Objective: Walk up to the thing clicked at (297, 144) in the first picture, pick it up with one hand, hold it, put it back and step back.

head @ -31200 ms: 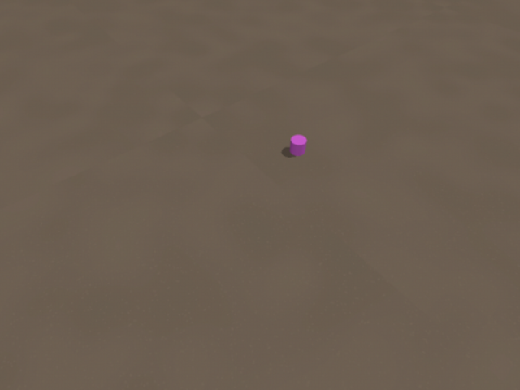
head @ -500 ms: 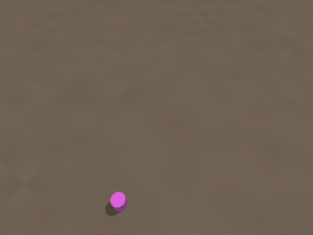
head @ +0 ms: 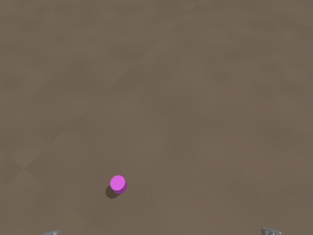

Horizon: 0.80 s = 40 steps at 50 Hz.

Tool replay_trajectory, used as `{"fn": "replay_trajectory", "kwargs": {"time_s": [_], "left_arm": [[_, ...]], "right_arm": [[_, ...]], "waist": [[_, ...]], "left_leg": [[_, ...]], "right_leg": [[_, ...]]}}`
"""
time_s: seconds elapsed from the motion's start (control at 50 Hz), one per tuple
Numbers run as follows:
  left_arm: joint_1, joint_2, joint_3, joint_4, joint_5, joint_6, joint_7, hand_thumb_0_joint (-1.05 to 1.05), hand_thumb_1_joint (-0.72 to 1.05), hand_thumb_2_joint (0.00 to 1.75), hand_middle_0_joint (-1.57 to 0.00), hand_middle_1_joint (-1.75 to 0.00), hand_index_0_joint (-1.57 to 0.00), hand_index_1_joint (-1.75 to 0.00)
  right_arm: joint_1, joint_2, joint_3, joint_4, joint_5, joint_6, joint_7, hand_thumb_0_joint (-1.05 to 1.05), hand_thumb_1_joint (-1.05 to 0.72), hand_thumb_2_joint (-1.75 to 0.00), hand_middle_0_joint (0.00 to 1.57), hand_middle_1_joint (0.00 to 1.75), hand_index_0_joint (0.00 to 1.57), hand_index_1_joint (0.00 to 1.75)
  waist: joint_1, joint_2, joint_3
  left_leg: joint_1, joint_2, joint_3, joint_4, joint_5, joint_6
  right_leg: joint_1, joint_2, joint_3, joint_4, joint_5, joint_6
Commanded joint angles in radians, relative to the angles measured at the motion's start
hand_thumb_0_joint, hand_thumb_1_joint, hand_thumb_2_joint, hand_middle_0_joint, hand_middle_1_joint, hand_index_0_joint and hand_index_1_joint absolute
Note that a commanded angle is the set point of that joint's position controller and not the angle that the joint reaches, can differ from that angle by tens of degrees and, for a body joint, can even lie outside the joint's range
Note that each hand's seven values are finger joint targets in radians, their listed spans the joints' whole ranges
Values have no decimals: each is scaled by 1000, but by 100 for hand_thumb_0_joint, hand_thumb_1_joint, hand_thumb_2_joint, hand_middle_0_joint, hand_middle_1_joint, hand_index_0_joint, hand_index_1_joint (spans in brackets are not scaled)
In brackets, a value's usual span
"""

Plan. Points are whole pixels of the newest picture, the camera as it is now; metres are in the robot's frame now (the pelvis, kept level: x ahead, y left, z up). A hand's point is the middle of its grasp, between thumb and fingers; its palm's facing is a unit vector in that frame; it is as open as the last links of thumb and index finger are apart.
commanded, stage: step back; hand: left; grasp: from above
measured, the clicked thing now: (118, 184) +0.45 +0.25 -0.73
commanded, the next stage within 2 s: none
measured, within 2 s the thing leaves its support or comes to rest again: neither
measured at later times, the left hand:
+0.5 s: hand out of the picture +0.04 +0.28 -0.17, palm faces -0.10 -0.92 -0.38, open 7.4 cm
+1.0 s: hand out of the picture -0.10 +0.31 -0.16, palm faces -0.01 -0.93 -0.37, open 7.4 cm
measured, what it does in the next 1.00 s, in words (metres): walks backwards: right foot, then left foot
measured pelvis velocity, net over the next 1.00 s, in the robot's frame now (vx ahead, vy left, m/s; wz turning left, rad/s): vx -0.23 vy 0.04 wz -0.02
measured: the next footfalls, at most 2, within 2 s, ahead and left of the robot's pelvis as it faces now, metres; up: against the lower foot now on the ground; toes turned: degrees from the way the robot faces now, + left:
right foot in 0.54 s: -0.09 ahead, -0.10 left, +0.00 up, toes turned -1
left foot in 0.86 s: -0.17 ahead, +0.14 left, +0.00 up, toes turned -3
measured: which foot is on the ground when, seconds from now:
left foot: down 0.00-0.54, up 0.56-0.84, down 0.86-1.00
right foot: down 0.00-0.16, up 0.18-0.52, down 0.54-0.86, up 0.88-1.00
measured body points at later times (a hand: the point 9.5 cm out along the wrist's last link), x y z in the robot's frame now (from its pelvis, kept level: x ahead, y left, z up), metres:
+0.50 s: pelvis -0.10 +0.03 -0.02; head -0.02 +0.03 +0.42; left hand +0.04 +0.33 -0.15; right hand -0.03 -0.29 -0.14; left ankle -0.03 +0.13 -0.74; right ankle -0.13 -0.10 -0.72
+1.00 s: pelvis -0.23 +0.04 -0.01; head -0.17 +0.06 +0.43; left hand -0.10 +0.35 -0.14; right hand -0.15 -0.27 -0.12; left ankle -0.21 +0.14 -0.74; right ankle -0.23 -0.10 -0.66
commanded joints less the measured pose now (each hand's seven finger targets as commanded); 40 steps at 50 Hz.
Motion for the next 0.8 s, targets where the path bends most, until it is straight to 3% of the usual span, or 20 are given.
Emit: {"fn": "replay_trajectory", "kwargs": {"time_s": [0.0,0.06,0.08,0.1,0.12,0.14,0.16,0.18,0.24,0.38,0.46,0.48,0.5,0.52,0.54,0.56,0.6,0.62,0.7,0.78], "left_arm": [[-66,288,60,-135,14,-3,19,0,90,90,-20,-30,-20,-30],[-146,311,62,-197,36,5,19,0,90,90,-20,-30,-20,-30],[-157,294,57,-208,34,7,18,0,90,90,-20,-30,-20,-30],[-143,273,51,-213,32,12,18,0,90,90,-20,-30,-20,-30],[-121,235,43,-222,24,20,19,0,90,90,-20,-30,-20,-30],[-100,196,38,-228,16,29,23,0,90,90,-20,-30,-20,-30],[-63,200,42,-228,23,36,34,0,90,90,-20,-30,-20,-30],[-50,199,40,-218,24,40,40,0,90,90,-20,-30,-20,-30],[11,223,45,-199,11,37,38,0,90,90,-20,-30,-20,-30],[0,208,59,-275,25,21,22,0,90,90,-20,-30,-20,-30],[103,197,71,-236,32,11,12,0,90,90,-20,-30,-20,-30],[156,182,71,-216,35,7,14,0,90,90,-20,-30,-20,-30],[168,226,79,-217,46,0,16,0,90,90,-20,-30,-20,-30],[157,305,104,-237,52,-6,13,0,90,90,-20,-30,-20,-30],[87,391,115,-267,43,-2,10,0,90,90,-20,-30,-20,-30],[34,361,109,-302,47,-9,13,0,90,90,-20,-30,-20,-30],[-42,271,87,-316,30,-7,21,0,90,90,-20,-30,-20,-30],[-62,266,90,-325,37,-4,23,0,90,90,-20,-30,-20,-30],[34,234,82,-338,45,3,28,0,90,90,-20,-30,-20,-30],[43,262,77,-348,35,20,24,0,90,90,-20,-30,-20,-30]], "right_arm": [[44,-191,-57,-83,1,12,-6,0,-90,-90,20,30,20,30],[138,-191,-74,-101,-4,27,7,0,-90,-90,20,30,20,30],[150,-191,-75,-101,0,24,10,0,-90,-90,20,30,20,30],[152,-198,-77,-107,-3,15,9,0,-90,-90,20,30,20,30],[134,-245,-86,-121,-15,6,5,0,-90,-90,20,30,20,30],[114,-307,-99,-133,-31,-3,4,0,-90,-90,20,30,20,30],[114,-348,-107,-147,-36,-12,-1,0,-90,-90,20,30,20,30],[85,-352,-109,-166,-32,-12,-6,0,-90,-90,20,30,20,30],[-6,-275,-92,-210,-34,-19,-29,0,-90,-90,20,30,20,30],[119,-271,-96,-240,-26,-16,-38,0,-90,-90,20,30,20,30],[61,-288,-88,-263,-20,0,-30,0,-90,-90,20,30,20,30],[32,-281,-85,-264,-12,7,-28,0,-90,-90,20,30,20,30],[38,-259,-78,-269,-4,8,-24,0,-90,-90,20,30,20,30],[62,-208,-63,-278,1,10,-20,0,-90,-90,20,30,20,30],[5,-200,-70,-280,0,19,-35,0,-90,-90,20,30,20,30],[22,-232,-82,-261,-6,24,-38,0,-90,-90,20,30,20,30],[101,-223,-75,-226,9,22,-34,0,-90,-90,20,30,20,30],[115,-222,-70,-219,12,18,-37,0,-90,-90,20,30,20,30],[106,-215,-59,-239,7,7,-36,0,-90,-90,20,30,20,30],[144,-192,-66,-234,-14,-3,-27,0,-90,-90,20,30,20,30]], "waist": [[-15,-153,-197],[-58,-236,-169],[-63,-211,-161],[-61,-150,-156],[-50,22,-134],[-33,183,-109],[-28,153,-134],[-34,172,-157],[17,129,-155],[-47,119,-205],[-4,142,-219],[28,137,-232],[30,69,-231],[18,-154,-208],[56,-293,-148],[31,-226,-98],[-27,-109,-64],[-31,-160,-61],[33,-166,-133],[17,-209,-170]], "left_leg": [[25,-38,-2,240,81,52],[56,-48,-51,372,-242,76],[47,-43,-46,309,-180,78],[18,-17,-48,172,45,81],[-28,105,-187,-12,306,110],[25,234,-385,-116,493,166],[20,306,-417,-85,648,235],[4,341,-460,-98,628,276],[49,224,-280,-13,587,238],[249,248,-269,56,634,275],[57,194,-210,93,429,204],[18,188,-199,129,374,178],[-104,141,-170,160,232,124],[-303,-2,-105,325,-48,50],[-268,-131,-80,576,-406,21],[-223,-115,-167,721,-401,12],[-237,-152,-189,769,-283,9],[-245,-161,-161,762,-263,0],[-263,-122,-101,528,-299,-20],[-115,-67,-20,129,-196,10]], "right_leg": [[-22,-257,236,-55,400,-190],[-185,-325,260,-29,311,-232],[-174,-282,216,25,299,-202],[-132,-210,162,115,264,-153],[-138,-78,86,277,128,-82],[-256,91,71,453,-223,-39],[-261,113,169,593,-436,-33],[-265,133,224,700,-455,-34],[-315,113,242,810,-319,-22],[-293,60,152,501,-327,27],[-38,54,49,139,-140,-1],[39,52,38,-9,-15,-19],[113,2,129,-8,70,-49],[170,-188,413,-54,121,-126],[-62,-387,591,-121,218,-314],[-152,-396,602,-121,266,-328],[-132,-228,334,-47,358,-231],[-123,-209,293,-39,351,-216],[92,-204,267,35,422,-224],[102,-196,261,121,433,-188]]}}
